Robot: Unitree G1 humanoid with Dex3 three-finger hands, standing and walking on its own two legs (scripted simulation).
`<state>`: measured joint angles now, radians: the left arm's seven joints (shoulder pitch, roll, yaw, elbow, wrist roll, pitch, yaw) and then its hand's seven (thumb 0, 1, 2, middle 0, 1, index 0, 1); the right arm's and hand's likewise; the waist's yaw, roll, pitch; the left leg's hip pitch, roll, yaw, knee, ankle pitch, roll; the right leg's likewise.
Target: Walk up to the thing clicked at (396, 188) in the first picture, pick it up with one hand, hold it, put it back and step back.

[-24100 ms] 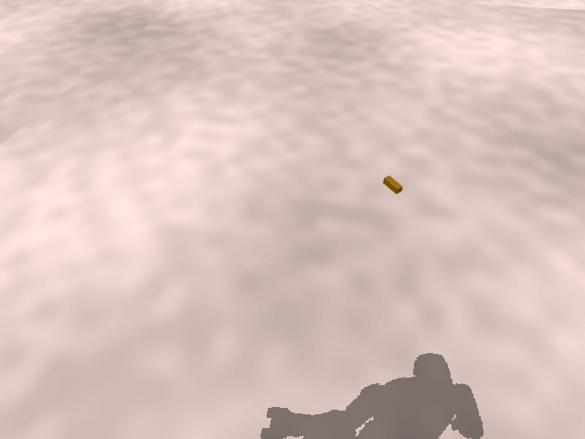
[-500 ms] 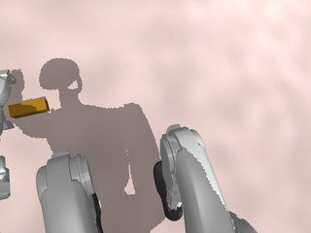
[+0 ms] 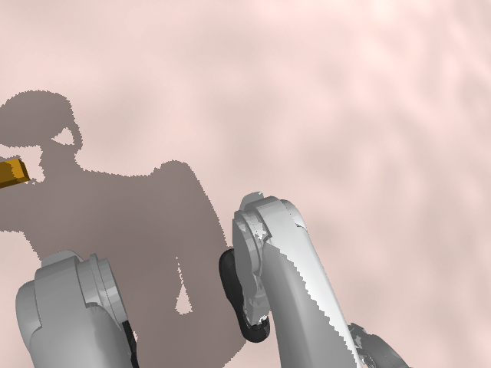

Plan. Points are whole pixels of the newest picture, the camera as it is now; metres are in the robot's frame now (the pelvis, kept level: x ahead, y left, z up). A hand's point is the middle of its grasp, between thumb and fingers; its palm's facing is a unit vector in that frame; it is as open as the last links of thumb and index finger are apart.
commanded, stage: rest palm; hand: left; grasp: from above
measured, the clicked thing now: out of the picture +0.47 +0.30 -0.29
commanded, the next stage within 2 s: close in 0.64 s
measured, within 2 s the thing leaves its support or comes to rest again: neither
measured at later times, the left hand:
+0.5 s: hand out of the picture +0.46 +0.29 -0.24, palm faces -0.43 -0.15 -0.89, open 13.6 cm
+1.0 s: hand out of the picture +0.46 +0.29 -0.25, palm faces -0.41 -0.12 -0.90, open 12.2 cm
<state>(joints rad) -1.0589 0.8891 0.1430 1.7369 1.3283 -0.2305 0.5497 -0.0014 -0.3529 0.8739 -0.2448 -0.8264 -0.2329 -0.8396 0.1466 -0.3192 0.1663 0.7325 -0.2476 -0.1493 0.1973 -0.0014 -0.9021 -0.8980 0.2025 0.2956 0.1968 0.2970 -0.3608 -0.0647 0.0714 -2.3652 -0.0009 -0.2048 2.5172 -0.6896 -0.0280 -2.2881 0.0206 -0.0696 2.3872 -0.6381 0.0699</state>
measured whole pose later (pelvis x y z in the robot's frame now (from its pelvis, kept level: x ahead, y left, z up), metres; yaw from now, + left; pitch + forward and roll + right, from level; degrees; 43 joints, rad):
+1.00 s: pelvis +0.00 +0.01 -0.01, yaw -4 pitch +26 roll -15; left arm -1.06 0.97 0.11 1.82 1.32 -0.21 0.72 0.00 -0.19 0.73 -0.36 -0.73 -0.36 -0.73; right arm 0.06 -0.34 0.29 0.71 -0.31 -0.29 0.31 0.00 -0.90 -0.90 0.20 0.30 0.20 0.30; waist -0.40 -0.13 0.17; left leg -2.34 0.00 -0.28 2.59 -0.73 0.00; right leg -2.22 0.05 -0.13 2.39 -0.65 0.08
